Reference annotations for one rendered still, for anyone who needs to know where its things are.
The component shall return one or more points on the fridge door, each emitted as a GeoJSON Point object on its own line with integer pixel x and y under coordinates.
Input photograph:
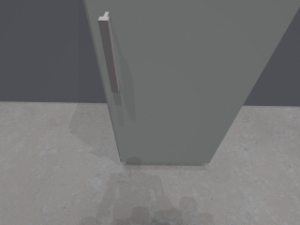
{"type": "Point", "coordinates": [185, 69]}

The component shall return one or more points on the handle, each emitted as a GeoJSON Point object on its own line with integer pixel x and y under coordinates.
{"type": "Point", "coordinates": [105, 30]}

